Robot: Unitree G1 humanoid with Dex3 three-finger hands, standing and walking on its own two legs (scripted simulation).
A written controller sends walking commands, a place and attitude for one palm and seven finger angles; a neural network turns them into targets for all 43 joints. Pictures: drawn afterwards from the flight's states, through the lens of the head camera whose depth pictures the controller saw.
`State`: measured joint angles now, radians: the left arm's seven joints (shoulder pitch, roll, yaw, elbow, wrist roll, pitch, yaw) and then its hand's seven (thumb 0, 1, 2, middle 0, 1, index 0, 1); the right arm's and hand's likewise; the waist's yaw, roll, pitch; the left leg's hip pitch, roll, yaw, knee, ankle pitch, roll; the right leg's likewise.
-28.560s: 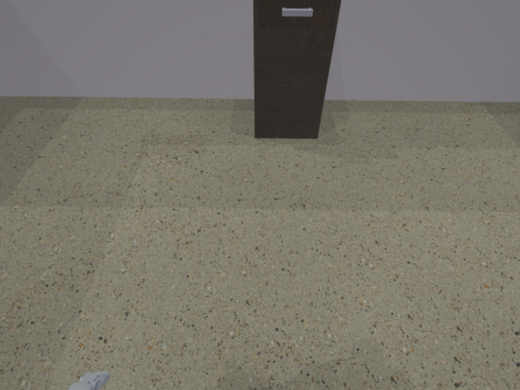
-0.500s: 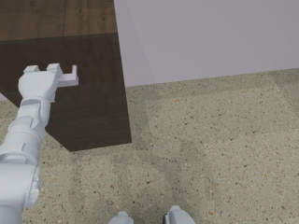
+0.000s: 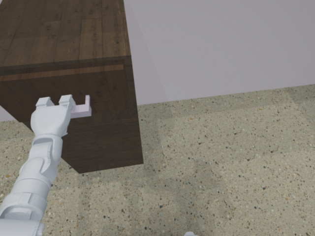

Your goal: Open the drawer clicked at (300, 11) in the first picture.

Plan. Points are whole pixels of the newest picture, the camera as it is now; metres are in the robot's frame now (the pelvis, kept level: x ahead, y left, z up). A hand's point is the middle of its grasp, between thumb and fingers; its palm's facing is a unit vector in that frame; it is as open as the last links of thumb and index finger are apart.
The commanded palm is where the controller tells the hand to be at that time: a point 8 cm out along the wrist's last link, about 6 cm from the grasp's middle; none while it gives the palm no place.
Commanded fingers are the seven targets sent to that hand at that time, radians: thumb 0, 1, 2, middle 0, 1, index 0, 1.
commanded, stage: pull the drawer open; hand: left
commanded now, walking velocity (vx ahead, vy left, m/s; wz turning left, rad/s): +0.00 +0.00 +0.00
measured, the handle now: (65, 106) +0.45 +0.27 +0.02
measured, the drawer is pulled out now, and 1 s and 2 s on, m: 0.03 0.17 0.30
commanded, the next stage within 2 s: open the thumb to release the handle in 1.84 s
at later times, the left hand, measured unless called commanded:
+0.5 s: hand (60, 132) +0.38 +0.27 +0.00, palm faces -0.05 -0.02 -1.00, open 6.1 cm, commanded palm +0.33 +0.26 +0.05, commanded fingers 0.00 0.90 0.90 -0.40 -1.35 -0.40 -1.35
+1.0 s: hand (57, 176) +0.26 +0.25 +0.00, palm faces +0.00 -0.05 -1.00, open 6.1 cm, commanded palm +0.22 +0.24 +0.05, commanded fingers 0.00 0.90 0.90 -0.40 -1.35 -0.40 -1.35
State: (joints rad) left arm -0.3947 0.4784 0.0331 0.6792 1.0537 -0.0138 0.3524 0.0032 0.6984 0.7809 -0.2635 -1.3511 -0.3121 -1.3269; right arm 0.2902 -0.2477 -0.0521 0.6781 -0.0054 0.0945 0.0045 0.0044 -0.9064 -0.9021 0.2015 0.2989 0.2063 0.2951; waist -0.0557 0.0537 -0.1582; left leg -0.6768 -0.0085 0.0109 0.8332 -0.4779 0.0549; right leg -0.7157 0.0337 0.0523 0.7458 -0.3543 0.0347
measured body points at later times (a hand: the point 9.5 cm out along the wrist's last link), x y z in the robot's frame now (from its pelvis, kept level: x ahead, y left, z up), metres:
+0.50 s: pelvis -0.02 -0.02 +0.00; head +0.06 -0.02 +0.44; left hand +0.38 +0.27 +0.05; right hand +0.04 -0.29 -0.14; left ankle -0.06 +0.08 -0.70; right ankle -0.01 -0.15 -0.70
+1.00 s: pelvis +0.00 -0.01 +0.01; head +0.04 -0.02 +0.46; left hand +0.26 +0.25 +0.05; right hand +0.19 -0.25 -0.09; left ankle -0.06 +0.08 -0.70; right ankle -0.01 -0.15 -0.70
